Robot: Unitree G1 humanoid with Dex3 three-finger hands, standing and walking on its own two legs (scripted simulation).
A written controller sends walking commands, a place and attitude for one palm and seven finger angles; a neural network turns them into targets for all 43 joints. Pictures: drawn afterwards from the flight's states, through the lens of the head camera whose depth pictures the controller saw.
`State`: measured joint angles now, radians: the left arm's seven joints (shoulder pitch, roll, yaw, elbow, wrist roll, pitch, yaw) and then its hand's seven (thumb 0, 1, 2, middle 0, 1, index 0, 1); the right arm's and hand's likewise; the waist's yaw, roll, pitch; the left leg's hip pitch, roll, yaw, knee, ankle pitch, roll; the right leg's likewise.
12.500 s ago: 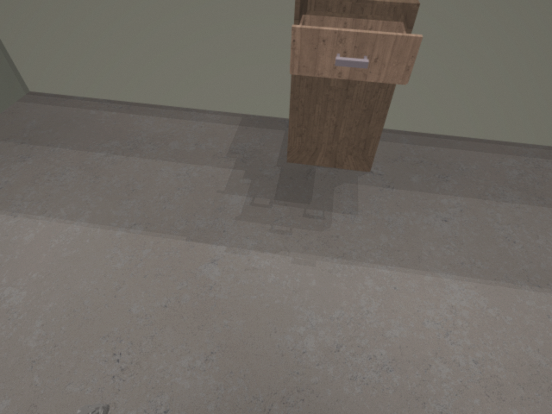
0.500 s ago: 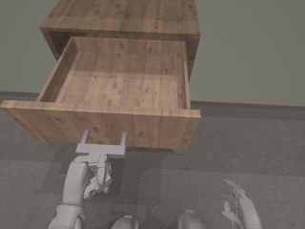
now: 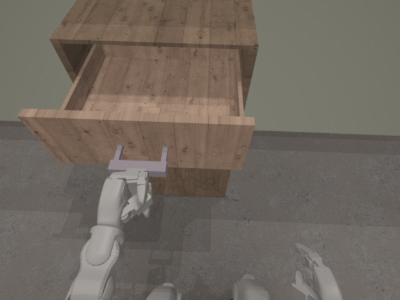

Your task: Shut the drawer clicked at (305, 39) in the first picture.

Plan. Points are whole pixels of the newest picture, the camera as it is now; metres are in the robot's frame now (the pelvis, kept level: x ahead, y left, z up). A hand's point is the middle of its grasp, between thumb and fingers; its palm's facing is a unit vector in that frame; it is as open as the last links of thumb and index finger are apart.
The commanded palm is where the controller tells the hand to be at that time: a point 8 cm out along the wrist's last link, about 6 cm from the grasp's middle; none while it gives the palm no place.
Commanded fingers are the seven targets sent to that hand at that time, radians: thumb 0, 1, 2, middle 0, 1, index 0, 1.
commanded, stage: push the drawer shut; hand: left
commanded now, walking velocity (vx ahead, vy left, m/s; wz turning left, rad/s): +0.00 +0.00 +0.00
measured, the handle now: (140, 159) +0.37 +0.13 +0.06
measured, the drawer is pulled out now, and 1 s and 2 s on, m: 0.22 0.09 0.00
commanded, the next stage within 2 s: pull the fist back off the drawer in 1.98 s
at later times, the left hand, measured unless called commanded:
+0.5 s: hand (155, 168) +0.36 +0.10 +0.05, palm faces -0.04 -1.00 -0.04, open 3.1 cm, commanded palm +0.35 +0.15 +0.06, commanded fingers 0.00 0.90 0.90 -1.40 -1.60 -1.40 -1.60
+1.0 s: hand (162, 138) +0.43 +0.10 +0.05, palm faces -0.02 -1.00 -0.05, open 3.1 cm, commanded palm +0.42 +0.15 +0.06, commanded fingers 0.00 0.90 0.90 -1.40 -1.60 -1.40 -1.60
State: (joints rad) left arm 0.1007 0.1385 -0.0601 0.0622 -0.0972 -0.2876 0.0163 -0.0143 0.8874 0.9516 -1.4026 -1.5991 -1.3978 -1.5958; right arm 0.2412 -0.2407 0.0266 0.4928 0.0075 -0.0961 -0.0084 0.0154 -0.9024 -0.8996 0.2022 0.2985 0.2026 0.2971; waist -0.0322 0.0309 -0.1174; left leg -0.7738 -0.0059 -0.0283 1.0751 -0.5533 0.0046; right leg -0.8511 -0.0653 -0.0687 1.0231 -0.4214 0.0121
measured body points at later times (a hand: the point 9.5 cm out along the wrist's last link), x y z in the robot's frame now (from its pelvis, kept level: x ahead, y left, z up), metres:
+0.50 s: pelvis +0.00 +0.00 +0.01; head +0.08 -0.01 +0.45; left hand +0.35 +0.16 +0.06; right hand +0.13 -0.25 -0.10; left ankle -0.02 +0.11 -0.67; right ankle +0.04 -0.13 -0.67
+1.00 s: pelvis -0.01 -0.01 +0.00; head +0.09 -0.01 +0.44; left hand +0.43 +0.15 +0.06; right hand +0.06 -0.26 -0.12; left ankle -0.02 +0.11 -0.67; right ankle +0.04 -0.13 -0.67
